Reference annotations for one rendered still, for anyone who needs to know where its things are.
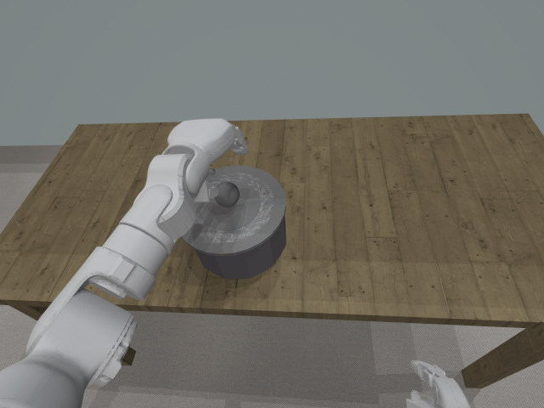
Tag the lid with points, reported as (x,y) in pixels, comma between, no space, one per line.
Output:
(258,214)

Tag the left robot forearm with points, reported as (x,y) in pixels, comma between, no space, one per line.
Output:
(130,258)

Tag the left robot upper arm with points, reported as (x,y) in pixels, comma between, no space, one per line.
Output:
(84,345)

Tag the knob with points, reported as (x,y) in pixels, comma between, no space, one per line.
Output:
(229,194)

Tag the left robot hand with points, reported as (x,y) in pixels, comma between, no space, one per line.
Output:
(214,137)

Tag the table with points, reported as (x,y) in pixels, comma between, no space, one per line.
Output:
(409,219)

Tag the right robot hand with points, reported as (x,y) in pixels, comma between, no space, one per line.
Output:
(446,391)

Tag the pot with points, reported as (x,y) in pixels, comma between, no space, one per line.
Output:
(247,264)

